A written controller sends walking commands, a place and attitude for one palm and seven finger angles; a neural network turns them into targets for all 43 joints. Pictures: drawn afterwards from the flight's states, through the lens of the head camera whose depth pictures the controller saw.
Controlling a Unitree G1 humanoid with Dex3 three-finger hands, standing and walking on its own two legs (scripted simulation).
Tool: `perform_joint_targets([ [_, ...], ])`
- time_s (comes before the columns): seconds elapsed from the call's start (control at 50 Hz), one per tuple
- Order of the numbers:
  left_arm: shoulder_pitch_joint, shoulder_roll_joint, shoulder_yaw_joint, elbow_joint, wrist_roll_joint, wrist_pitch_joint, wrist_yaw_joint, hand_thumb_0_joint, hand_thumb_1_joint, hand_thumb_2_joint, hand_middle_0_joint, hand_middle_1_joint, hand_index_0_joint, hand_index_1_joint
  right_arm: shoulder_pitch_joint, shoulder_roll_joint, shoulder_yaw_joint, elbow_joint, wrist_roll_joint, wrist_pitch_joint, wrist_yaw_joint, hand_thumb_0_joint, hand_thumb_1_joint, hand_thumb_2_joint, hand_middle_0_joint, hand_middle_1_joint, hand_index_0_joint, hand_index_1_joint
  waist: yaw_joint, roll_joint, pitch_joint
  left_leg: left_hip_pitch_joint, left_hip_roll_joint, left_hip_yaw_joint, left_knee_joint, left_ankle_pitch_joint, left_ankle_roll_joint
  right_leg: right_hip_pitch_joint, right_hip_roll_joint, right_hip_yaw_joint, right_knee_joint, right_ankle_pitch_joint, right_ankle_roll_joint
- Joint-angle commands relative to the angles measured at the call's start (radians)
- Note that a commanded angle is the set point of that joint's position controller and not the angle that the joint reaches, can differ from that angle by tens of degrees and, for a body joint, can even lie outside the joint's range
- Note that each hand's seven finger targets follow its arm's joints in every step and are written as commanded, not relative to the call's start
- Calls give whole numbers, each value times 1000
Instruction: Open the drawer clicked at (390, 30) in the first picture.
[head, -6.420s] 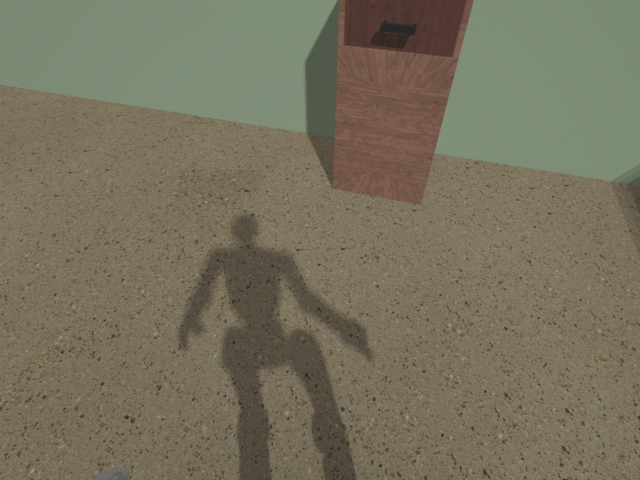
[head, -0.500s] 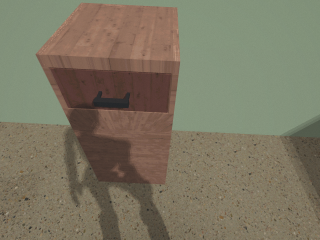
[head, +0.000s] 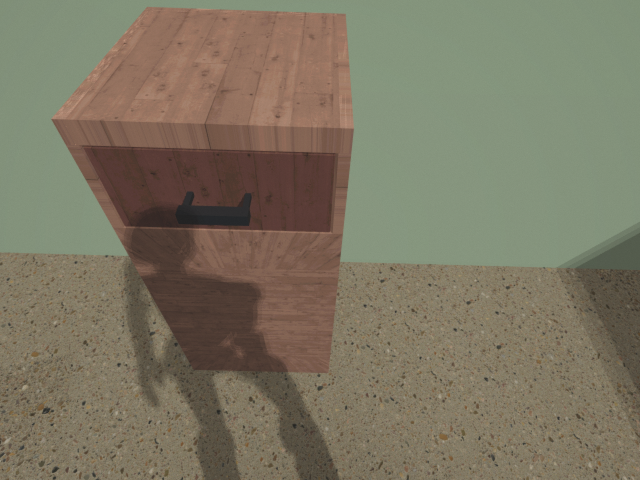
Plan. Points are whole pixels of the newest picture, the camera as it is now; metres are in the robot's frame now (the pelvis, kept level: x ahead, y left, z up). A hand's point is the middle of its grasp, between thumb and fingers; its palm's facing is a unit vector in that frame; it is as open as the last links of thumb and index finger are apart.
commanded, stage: look again from close up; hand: left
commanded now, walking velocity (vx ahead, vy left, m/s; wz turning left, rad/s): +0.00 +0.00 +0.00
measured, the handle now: (216, 206) +0.52 +0.21 +0.01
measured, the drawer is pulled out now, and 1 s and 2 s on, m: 0.00 0.00 0.00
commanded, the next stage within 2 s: raise the hand with hooked fingers in 0.52 s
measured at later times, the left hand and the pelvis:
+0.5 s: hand out of the picture +0.00 +0.16 -0.17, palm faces +0.02 -0.97 -0.23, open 7.4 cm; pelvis -0.01 -0.02 -0.01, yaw +0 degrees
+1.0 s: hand (187, 467) +0.15 +0.17 -0.04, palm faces -0.02 -0.14 -0.99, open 8.4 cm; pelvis -0.06 -0.04 -0.03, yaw -3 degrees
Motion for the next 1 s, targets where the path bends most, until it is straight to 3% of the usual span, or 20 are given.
perform_joint_targets([
  [0.0,128,113,11,4,6,-39,44,0,900,900,-200,-300,-200,-300,2,-159,-22,-95,13,-22,7,0,-900,-900,200,300,200,300,18,19,34,-164,114,-20,121,601,-10,43,-98,71,40,584,-53],
  [0.02,132,140,21,-39,7,-50,34,0,900,900,-200,-300,-200,-300,69,-121,-23,-118,-4,-21,11,0,-900,-900,200,300,200,300,-3,67,-44,-177,60,-40,83,372,-4,106,-111,77,90,550,-77],
  [0.08,81,98,3,-60,1,-44,10,0,900,900,-200,-300,-200,-300,95,-117,-13,-131,-8,-25,12,0,-900,-900,200,300,200,300,-10,99,-83,-134,99,-57,51,494,23,67,-51,23,115,285,-78],
  [0.14,69,87,1,-66,-1,-34,3,0,900,900,-200,-300,-200,-300,93,-137,-10,-143,-6,-18,5,0,-900,-900,200,300,200,300,-11,35,-21,-119,107,-58,51,535,32,21,-42,11,111,254,-77],
  [0.26,54,99,3,-78,0,-18,-10,0,900,900,-200,-300,-200,-300,75,-137,-1,-143,-6,-6,11,0,-900,-900,200,300,200,300,-10,4,96,-197,88,-62,-35,197,38,-17,-33,41,57,119,-73],
  [0.44,64,114,12,-75,-2,-29,-12,0,900,900,-200,-300,-200,-300,83,-132,5,-105,-6,-10,10,0,-900,-900,200,300,200,300,-7,-26,31,-144,74,-37,-20,205,26,24,-54,66,36,233,-80],
  [0.58,62,108,14,-63,-2,-30,-12,0,900,900,-200,-300,-200,-300,91,-117,6,-71,-6,-7,9,0,-900,-900,200,300,200,300,-4,-17,44,-143,73,-30,-26,187,17,23,-54,67,14,230,-82],
  [0.6,184,158,30,-18,3,-51,35,0,900,900,-200,-300,-200,-300,-36,-166,-21,-138,1,-14,17,0,-900,-900,200,300,200,300,59,-304,64,-280,84,14,239,228,-14,80,-113,120,39,843,-46],
  [0.62,-642,442,-23,-1468,193,-237,25,0,877,890,-202,-315,-202,-315,-64,-311,-22,-461,47,-174,-38,0,-900,-900,200,300,200,300,-38,78,-428,-25,-25,7,78,369,48,141,-33,219,116,705,-91],
  [0.64,-151,392,43,-1208,213,-141,111,0,853,880,-203,-330,-203,-330,-93,-233,-43,-417,24,-254,-68,0,-900,-900,200,300,200,300,44,319,-439,2,-11,9,29,582,49,98,8,113,161,387,-111],
  [0.66,59,197,-49,-1117,220,13,168,0,830,870,-205,-345,-205,-345,-125,-188,-50,-418,63,-283,-64,0,-900,-900,200,300,200,300,28,299,-272,-88,2,-22,18,554,-2,-13,38,52,146,173,-102],
  [0.68,57,124,-97,-1126,285,23,175,0,807,860,-207,-360,-207,-360,-132,-197,-37,-424,53,-295,-61,0,-900,-900,200,300,200,300,5,152,-165,-143,3,-13,53,502,5,-78,47,35,116,190,-87],
  [0.7,-12,213,-57,-1186,374,10,201,0,783,850,-208,-375,-208,-375,-170,-229,-47,-466,30,-296,-60,0,-900,-900,200,300,200,300,-7,30,-80,-214,-19,-37,88,376,16,-148,53,73,101,169,-89],
  [0.72,40,258,-16,-1156,488,0,228,0,760,840,-210,-390,-210,-390,-141,-245,-50,-485,-1,-275,-52,0,-900,-900,200,300,200,300,-3,-59,-142,-264,-34,-27,118,312,23,-173,51,54,112,96,-83],
  [0.74,107,236,-26,-1128,589,-2,253,0,737,830,-212,-405,-212,-405,-153,-232,-55,-532,-18,-254,-44,0,-900,-900,200,300,200,300,14,-137,-130,-323,-44,-26,135,253,21,-208,54,61,109,4,-80],
  [0.78,306,214,-25,-1078,776,-8,299,0,690,810,-215,-435,-215,-435,-181,-228,-72,-616,-34,-207,-7,0,-900,-900,200,300,200,300,82,-135,-153,-395,-61,-9,156,186,2,-200,60,82,125,-111,-92],
  [0.84,398,176,-59,-1073,971,-37,354,0,620,780,-220,-480,-220,-480,-254,-238,-79,-705,-56,-100,58,0,-900,-900,200,300,200,300,114,-199,-89,-508,-65,8,194,91,-4,-243,59,125,142,-125,-111],
  [0.86,377,197,-41,-1111,1012,-51,365,0,597,770,-222,-495,-222,-495,-274,-238,-75,-728,-50,-70,75,0,-900,-900,200,300,200,300,131,-213,-121,-532,-71,4,208,91,-1,-220,55,143,159,-106,-115],
  [0.92,223,271,9,-1222,1120,-68,416,0,527,740,-227,-540,-227,-540,-320,-225,-68,-780,-42,-15,90,0,-900,-900,200,300,200,300,132,-127,-212,-524,-90,18,243,56,10,-205,47,160,189,-106,-110],
  [0.98,36,286,21,-1314,1124,-44,469,0,457,710,-232,-585,-232,-585,-311,-211,-78,-794,-43,11,70,0,-900,-900,200,300,200,300,89,-102,-263,-494,-97,10,278,17,25,-241,50,167,190,-123,-98],
])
